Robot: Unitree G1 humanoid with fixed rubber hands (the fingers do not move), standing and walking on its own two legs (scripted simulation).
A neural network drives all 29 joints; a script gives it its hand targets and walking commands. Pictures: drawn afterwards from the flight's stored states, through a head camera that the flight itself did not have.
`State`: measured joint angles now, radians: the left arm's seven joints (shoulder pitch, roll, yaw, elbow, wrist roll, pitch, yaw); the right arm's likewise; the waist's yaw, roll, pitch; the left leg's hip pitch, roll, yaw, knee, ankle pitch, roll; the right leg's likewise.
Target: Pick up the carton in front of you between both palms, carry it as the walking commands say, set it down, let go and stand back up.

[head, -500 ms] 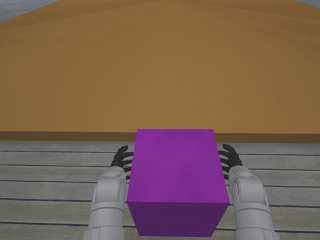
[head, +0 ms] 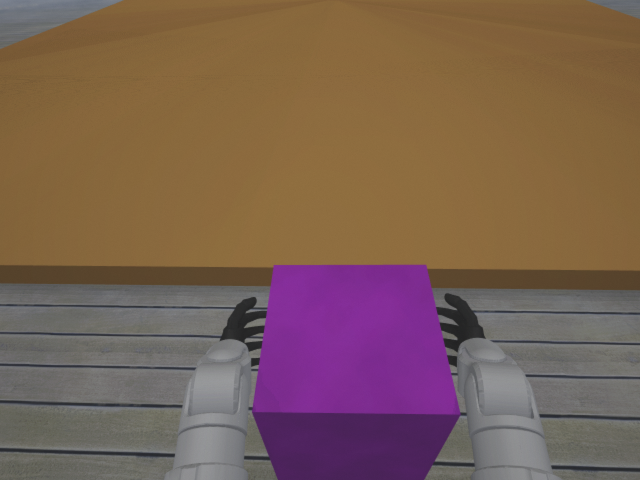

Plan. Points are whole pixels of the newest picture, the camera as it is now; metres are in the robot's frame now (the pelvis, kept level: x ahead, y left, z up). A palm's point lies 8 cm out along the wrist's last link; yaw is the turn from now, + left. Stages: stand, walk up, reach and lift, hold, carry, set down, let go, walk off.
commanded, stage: hold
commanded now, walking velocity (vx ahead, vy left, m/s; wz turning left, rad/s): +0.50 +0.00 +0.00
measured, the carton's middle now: (349, 376) +0.29 +0.00 -0.03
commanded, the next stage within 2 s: carry in 0.02 s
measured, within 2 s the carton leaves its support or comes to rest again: neither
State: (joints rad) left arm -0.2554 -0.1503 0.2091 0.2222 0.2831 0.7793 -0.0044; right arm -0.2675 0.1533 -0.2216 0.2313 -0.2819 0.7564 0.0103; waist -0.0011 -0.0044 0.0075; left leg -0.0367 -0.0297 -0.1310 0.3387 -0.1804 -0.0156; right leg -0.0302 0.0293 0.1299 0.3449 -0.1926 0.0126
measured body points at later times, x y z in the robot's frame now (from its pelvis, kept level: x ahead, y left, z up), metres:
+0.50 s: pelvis +0.13 -0.01 -0.01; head +0.11 -0.01 +0.44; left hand +0.39 +0.15 +0.07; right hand +0.40 -0.15 +0.08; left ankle +0.13 +0.08 -0.75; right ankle +0.02 -0.12 -0.72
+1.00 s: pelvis +0.41 -0.08 +0.00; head +0.43 -0.10 +0.45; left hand +0.66 +0.08 +0.07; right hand +0.69 -0.22 +0.07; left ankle +0.37 +0.06 -0.67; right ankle +0.42 -0.14 -0.75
